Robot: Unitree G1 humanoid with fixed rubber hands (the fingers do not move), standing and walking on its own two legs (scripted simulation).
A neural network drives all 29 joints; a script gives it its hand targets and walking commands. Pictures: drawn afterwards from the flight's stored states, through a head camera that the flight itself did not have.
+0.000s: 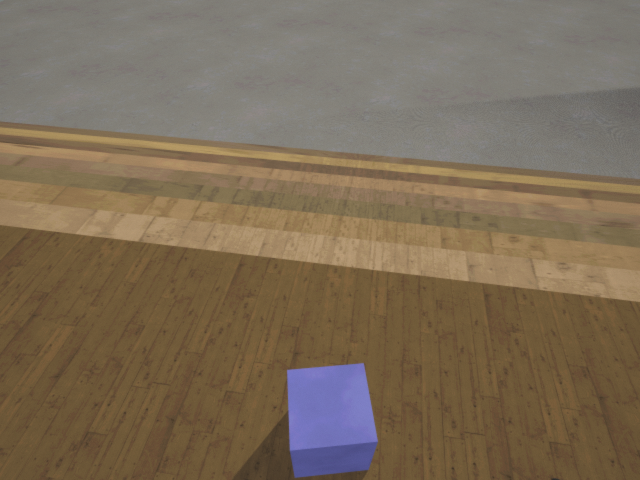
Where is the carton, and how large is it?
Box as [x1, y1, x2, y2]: [287, 363, 377, 477]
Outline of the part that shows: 363,363 287,370 290,454 295,477 368,469 377,439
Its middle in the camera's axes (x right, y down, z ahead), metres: +0.02 +0.51 +1.08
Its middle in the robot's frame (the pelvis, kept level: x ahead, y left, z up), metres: +0.44 -0.01 -0.66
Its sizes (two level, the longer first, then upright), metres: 0.210 0.200 0.250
